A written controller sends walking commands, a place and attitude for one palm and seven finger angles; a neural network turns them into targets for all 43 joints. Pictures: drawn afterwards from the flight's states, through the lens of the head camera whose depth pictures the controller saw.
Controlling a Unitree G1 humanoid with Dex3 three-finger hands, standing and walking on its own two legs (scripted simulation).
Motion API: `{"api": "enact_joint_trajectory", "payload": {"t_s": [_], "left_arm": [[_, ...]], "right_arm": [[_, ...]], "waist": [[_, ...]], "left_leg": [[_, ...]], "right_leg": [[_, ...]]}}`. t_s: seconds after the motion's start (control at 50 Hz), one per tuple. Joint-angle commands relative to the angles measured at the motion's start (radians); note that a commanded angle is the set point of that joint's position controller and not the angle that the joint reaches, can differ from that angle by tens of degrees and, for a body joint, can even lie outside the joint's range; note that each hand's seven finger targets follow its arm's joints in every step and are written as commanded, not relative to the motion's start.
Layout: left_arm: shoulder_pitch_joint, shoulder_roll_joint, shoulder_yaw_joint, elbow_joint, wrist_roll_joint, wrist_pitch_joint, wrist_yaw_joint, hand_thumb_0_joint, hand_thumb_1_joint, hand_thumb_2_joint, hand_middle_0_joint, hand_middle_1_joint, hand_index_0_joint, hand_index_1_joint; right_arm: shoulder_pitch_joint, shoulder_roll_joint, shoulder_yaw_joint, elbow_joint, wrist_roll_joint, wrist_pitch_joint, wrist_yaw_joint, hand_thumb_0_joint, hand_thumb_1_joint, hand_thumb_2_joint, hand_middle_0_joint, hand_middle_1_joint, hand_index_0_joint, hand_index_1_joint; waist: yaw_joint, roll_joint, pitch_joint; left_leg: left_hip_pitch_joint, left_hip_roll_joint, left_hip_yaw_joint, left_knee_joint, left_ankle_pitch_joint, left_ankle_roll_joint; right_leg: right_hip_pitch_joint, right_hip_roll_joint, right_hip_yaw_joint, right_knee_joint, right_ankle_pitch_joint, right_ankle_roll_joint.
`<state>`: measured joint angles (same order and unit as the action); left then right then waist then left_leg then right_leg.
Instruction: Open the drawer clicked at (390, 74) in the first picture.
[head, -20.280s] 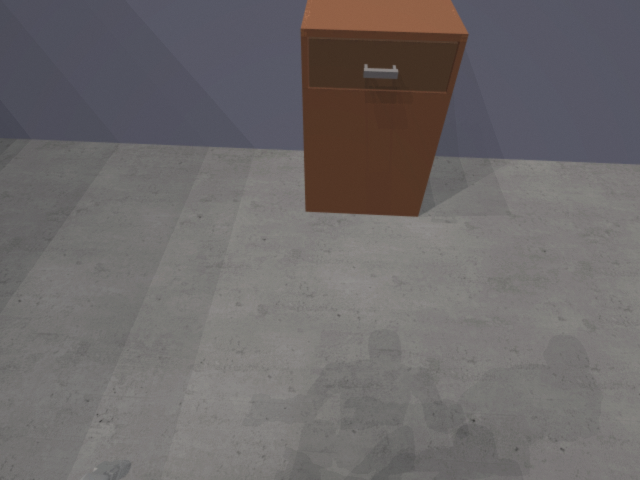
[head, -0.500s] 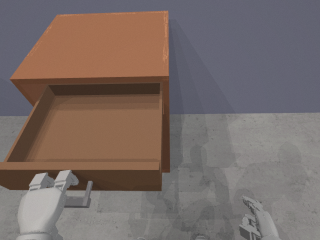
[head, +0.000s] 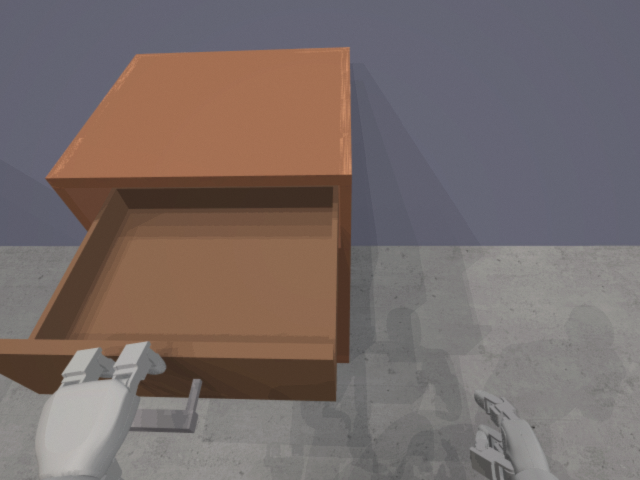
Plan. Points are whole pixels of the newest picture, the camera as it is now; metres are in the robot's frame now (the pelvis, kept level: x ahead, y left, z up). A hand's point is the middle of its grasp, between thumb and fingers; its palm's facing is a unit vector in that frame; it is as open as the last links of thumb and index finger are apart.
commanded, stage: lift the hand off the handle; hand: left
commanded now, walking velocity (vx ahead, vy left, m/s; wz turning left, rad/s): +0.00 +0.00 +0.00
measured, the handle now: (157, 403) +0.21 +0.25 -0.05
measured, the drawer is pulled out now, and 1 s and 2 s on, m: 0.30 0.30 0.30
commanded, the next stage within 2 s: draw the hand back to the body in 1.02 s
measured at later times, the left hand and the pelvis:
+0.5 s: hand (112, 415) +0.17 +0.24 +0.06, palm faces +0.02 -0.10 -0.99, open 13.8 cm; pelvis +0.00 -0.01 +0.01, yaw +0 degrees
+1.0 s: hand (92, 401) +0.17 +0.24 +0.10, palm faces +0.05 -0.10 -0.99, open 13.8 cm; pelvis +0.00 -0.01 +0.03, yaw +0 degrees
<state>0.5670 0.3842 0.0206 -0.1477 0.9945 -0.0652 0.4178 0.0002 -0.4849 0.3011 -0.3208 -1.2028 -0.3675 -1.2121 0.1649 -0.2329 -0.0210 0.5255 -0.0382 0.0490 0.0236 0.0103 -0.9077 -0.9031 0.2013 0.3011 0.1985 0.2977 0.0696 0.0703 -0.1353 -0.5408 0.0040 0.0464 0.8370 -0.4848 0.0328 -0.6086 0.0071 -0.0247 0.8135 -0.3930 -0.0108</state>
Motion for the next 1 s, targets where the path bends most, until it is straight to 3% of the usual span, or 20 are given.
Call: {"api": "enact_joint_trajectory", "payload": {"t_s": [0.0,0.06,0.2,0.22,0.24,0.36,0.4,0.5,0.52,0.56,0.6,0.62,0.68,0.76,0.8,0.82,0.88,0.92,0.94,0.98], "left_arm": [[-0.017,0.181,0.133,-0.222,-0.007,0.002,0.036,0.000,-0.500,0.300,-0.300,-1.200,-0.300,-1.200],[0.012,0.142,0.093,-0.259,-0.021,0.001,0.020,0.000,-0.500,0.300,-0.300,-1.200,-0.300,-1.200],[0.002,0.200,0.150,-0.244,-0.018,0.021,-0.001,0.000,-0.500,0.300,-0.300,-1.200,-0.300,-1.200],[0.012,0.159,0.113,-0.255,-0.030,0.026,-0.008,0.000,-0.500,0.300,-0.300,-1.200,-0.300,-1.200],[-0.001,0.196,0.145,-0.255,-0.030,0.024,-0.013,0.000,-0.500,0.300,-0.300,-1.200,-0.300,-1.200],[-0.022,0.176,0.112,-0.281,-0.049,0.018,-0.047,0.000,-0.500,0.300,-0.300,-1.200,-0.300,-1.200],[-0.025,0.222,0.159,-0.278,-0.048,0.015,-0.052,0.000,-0.500,0.300,-0.300,-1.200,-0.300,-1.200],[-0.006,0.232,0.177,-0.303,-0.058,0.011,-0.062,0.000,-0.500,0.300,-0.300,-1.200,-0.300,-1.200],[-0.020,0.211,0.157,-0.298,-0.061,0.012,-0.064,0.000,-0.500,0.300,-0.300,-1.200,-0.300,-1.200],[-0.056,0.209,0.149,-0.301,-0.067,0.009,-0.072,0.000,-0.500,0.300,-0.300,-1.200,-0.300,-1.200],[-0.034,0.256,0.200,-0.298,-0.068,0.010,-0.077,0.000,-0.500,0.300,-0.300,-1.200,-0.300,-1.200],[-0.027,0.205,0.150,-0.311,-0.077,0.012,-0.084,0.000,-0.500,0.300,-0.300,-1.200,-0.300,-1.200],[-0.058,0.251,0.182,-0.309,-0.074,0.009,-0.102,0.000,-0.500,0.300,-0.300,-1.200,-0.300,-1.200],[-0.048,0.220,0.146,-0.345,-0.091,0.013,-0.122,0.000,-0.500,0.300,-0.300,-1.200,-0.300,-1.200],[-0.056,0.265,0.192,-0.344,-0.083,0.016,-0.126,0.000,-0.500,0.300,-0.300,-1.200,-0.300,-1.200],[-0.042,0.236,0.168,-0.351,-0.088,0.020,-0.129,0.000,-0.500,0.300,-0.300,-1.200,-0.300,-1.200],[-0.046,0.272,0.203,-0.368,-0.083,0.016,-0.133,0.000,-0.500,0.300,-0.300,-1.200,-0.300,-1.200],[-0.034,0.203,0.143,-0.365,-0.096,0.025,-0.143,0.000,-0.500,0.300,-0.300,-1.200,-0.300,-1.200],[-0.042,0.237,0.177,-0.344,-0.098,0.024,-0.149,0.000,-0.500,0.300,-0.300,-1.200,-0.300,-1.200],[-0.069,0.227,0.154,-0.362,-0.090,0.025,-0.155,0.000,-0.500,0.300,-0.300,-1.200,-0.300,-1.200]], "right_arm": [[-0.095,-0.107,-0.034,-0.166,-0.002,-0.043,-0.001,0.000,-0.900,-0.900,0.200,0.300,0.200,0.300],[-0.090,-0.100,-0.039,-0.171,0.004,-0.050,0.000,0.000,-0.900,-0.900,0.200,0.300,0.200,0.300],[-0.108,-0.104,-0.026,-0.171,0.008,-0.038,0.001,0.000,-0.900,-0.900,0.200,0.300,0.200,0.300],[-0.106,-0.099,-0.030,-0.172,0.014,-0.041,-0.001,0.000,-0.900,-0.900,0.200,0.300,0.200,0.300],[-0.105,-0.102,-0.029,-0.169,0.013,-0.041,0.000,0.000,-0.900,-0.900,0.200,0.300,0.200,0.300],[-0.114,-0.102,-0.029,-0.166,0.012,-0.044,-0.008,0.000,-0.900,-0.900,0.200,0.300,0.200,0.300],[-0.121,-0.106,-0.023,-0.164,0.010,-0.043,-0.008,0.000,-0.900,-0.900,0.200,0.300,0.200,0.300],[-0.131,-0.105,-0.022,-0.167,0.010,-0.039,-0.009,0.000,-0.900,-0.900,0.200,0.300,0.200,0.300],[-0.127,-0.100,-0.026,-0.160,0.017,-0.039,-0.012,0.000,-0.900,-0.900,0.200,0.300,0.200,0.300],[-0.132,-0.103,-0.027,-0.161,0.016,-0.041,-0.015,0.000,-0.900,-0.900,0.200,0.300,0.200,0.300],[-0.137,-0.107,-0.024,-0.161,0.014,-0.041,-0.016,0.000,-0.900,-0.900,0.200,0.300,0.200,0.300],[-0.131,-0.101,-0.026,-0.164,0.020,-0.043,-0.016,0.000,-0.900,-0.900,0.200,0.300,0.200,0.300],[-0.139,-0.107,-0.023,-0.157,0.017,-0.040,-0.019,0.000,-0.900,-0.900,0.200,0.300,0.200,0.300],[-0.141,-0.104,-0.023,-0.162,0.022,-0.042,-0.019,0.000,-0.900,-0.900,0.200,0.300,0.200,0.300],[-0.154,-0.109,-0.016,-0.162,0.018,-0.040,-0.018,0.000,-0.900,-0.900,0.200,0.300,0.200,0.300],[-0.142,-0.103,-0.017,-0.165,0.023,-0.040,-0.018,0.000,-0.900,-0.900,0.200,0.300,0.200,0.300],[-0.140,-0.107,-0.018,-0.163,0.021,-0.037,-0.018,0.000,-0.900,-0.900,0.200,0.300,0.200,0.300],[-0.137,-0.100,-0.018,-0.166,0.027,-0.039,-0.013,0.000,-0.900,-0.900,0.200,0.300,0.200,0.300],[-0.143,-0.106,-0.019,-0.157,0.028,-0.036,-0.014,0.000,-0.900,-0.900,0.200,0.300,0.200,0.300],[-0.144,-0.110,-0.016,-0.163,0.024,-0.035,-0.012,0.000,-0.900,-0.900,0.200,0.300,0.200,0.300]], "waist": [[0.000,-0.019,-0.133],[0.001,-0.017,-0.143],[0.014,-0.038,-0.105],[0.008,-0.028,-0.095],[0.013,-0.041,-0.117],[0.003,-0.053,-0.071],[0.015,-0.059,-0.079],[0.024,-0.050,-0.085],[0.010,-0.035,-0.050],[0.011,-0.039,-0.047],[0.029,-0.062,-0.081],[0.017,-0.055,-0.074],[0.026,-0.054,-0.063],[0.023,-0.044,-0.048],[0.036,-0.059,-0.048],[0.030,-0.041,-0.039],[0.042,-0.045,-0.063],[0.027,-0.039,-0.027],[0.035,-0.064,-0.018],[0.034,-0.056,-0.030]], "left_leg": [[0.136,0.014,-0.055,-0.133,0.427,-0.016],[0.157,0.019,-0.056,-0.138,0.451,-0.014],[0.146,0.011,-0.052,-0.175,0.402,-0.016],[0.152,0.012,-0.046,-0.178,0.386,-0.011],[0.160,0.011,-0.048,-0.179,0.397,-0.011],[0.173,0.009,-0.046,-0.204,0.362,-0.002],[0.179,0.002,-0.047,-0.210,0.366,-0.003],[0.200,-0.003,-0.043,-0.223,0.374,-0.003],[0.194,0.000,-0.039,-0.229,0.356,-0.001],[0.201,0.001,-0.043,-0.239,0.346,0.001],[0.220,-0.004,-0.046,-0.241,0.375,0.000],[0.221,-0.002,-0.037,-0.244,0.361,0.003],[0.233,-0.003,-0.040,-0.256,0.367,0.002],[0.249,0.001,-0.041,-0.277,0.381,0.002],[0.263,-0.002,-0.048,-0.284,0.393,-0.001],[0.257,0.001,-0.042,-0.291,0.380,0.000],[0.287,0.002,-0.043,-0.296,0.416,-0.002],[0.286,0.008,-0.043,-0.305,0.406,-0.002],[0.279,0.007,-0.044,-0.311,0.412,-0.004],[0.286,0.008,-0.045,-0.319,0.406,-0.004]], "right_leg": [[0.112,0.005,0.006,-0.107,0.272,-0.043],[0.129,0.003,-0.001,-0.114,0.280,-0.041],[0.170,0.001,0.024,-0.144,0.287,-0.044],[0.179,-0.001,0.018,-0.151,0.289,-0.040],[0.185,-0.003,0.025,-0.156,0.298,-0.040],[0.206,-0.007,0.032,-0.194,0.291,-0.034],[0.228,-0.011,0.051,-0.208,0.307,-0.037],[0.259,-0.015,0.060,-0.230,0.331,-0.035],[0.247,-0.013,0.053,-0.232,0.313,-0.033],[0.253,-0.017,0.051,-0.243,0.306,-0.032],[0.281,-0.016,0.067,-0.254,0.329,-0.034],[0.283,-0.021,0.053,-0.255,0.322,-0.027],[0.284,-0.022,0.055,-0.274,0.316,-0.028],[0.305,-0.021,0.050,-0.286,0.327,-0.027],[0.316,-0.022,0.070,-0.303,0.335,-0.031],[0.320,-0.023,0.052,-0.300,0.315,-0.027],[0.331,-0.022,0.053,-0.308,0.336,-0.029],[0.320,-0.021,0.035,-0.314,0.312,-0.027],[0.324,-0.018,0.040,-0.320,0.323,-0.028],[0.322,-0.022,0.035,-0.322,0.309,-0.025]]}}
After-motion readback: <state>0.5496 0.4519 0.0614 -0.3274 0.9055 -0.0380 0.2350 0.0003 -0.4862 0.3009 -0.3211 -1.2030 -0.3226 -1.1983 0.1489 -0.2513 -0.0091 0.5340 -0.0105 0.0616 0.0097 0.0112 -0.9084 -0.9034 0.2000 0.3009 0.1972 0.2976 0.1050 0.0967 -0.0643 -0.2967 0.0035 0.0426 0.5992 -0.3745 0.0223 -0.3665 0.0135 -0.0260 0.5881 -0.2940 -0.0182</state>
